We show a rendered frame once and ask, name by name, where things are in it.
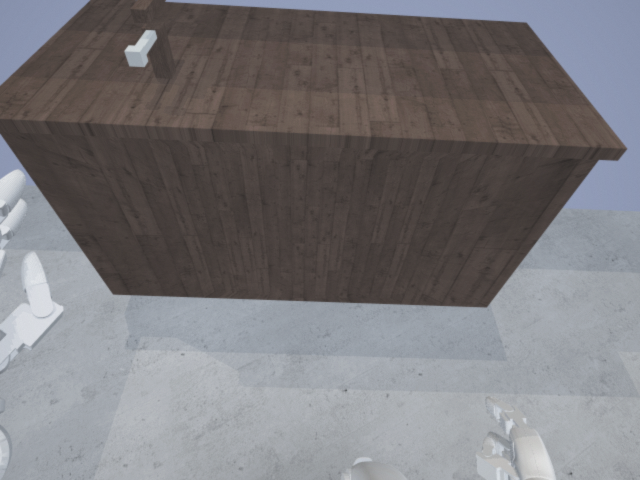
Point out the robot right hand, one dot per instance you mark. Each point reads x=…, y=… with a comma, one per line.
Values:
x=523, y=456

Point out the robot left hand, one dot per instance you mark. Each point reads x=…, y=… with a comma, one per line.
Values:
x=27, y=324

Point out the right robot shin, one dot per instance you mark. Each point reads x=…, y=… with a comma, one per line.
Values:
x=362, y=459

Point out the counter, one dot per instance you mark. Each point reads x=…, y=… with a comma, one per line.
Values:
x=301, y=155

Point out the tap lever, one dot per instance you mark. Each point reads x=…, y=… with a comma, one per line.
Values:
x=137, y=55

